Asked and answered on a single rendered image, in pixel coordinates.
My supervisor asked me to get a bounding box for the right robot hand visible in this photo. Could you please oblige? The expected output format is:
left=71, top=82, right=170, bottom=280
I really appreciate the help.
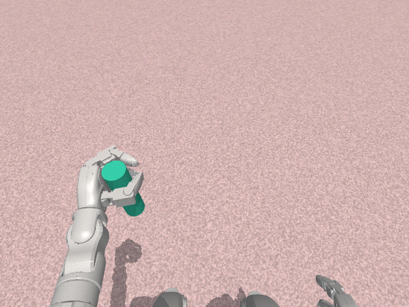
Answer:
left=316, top=275, right=358, bottom=307

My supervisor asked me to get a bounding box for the can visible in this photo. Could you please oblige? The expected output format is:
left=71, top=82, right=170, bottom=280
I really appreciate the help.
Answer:
left=102, top=161, right=145, bottom=217

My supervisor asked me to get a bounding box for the left robot hand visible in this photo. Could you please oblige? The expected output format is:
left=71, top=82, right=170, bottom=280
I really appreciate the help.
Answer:
left=77, top=145, right=144, bottom=212

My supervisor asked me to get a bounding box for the left robot arm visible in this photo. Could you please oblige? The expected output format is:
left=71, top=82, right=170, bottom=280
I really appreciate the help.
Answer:
left=48, top=207, right=109, bottom=307

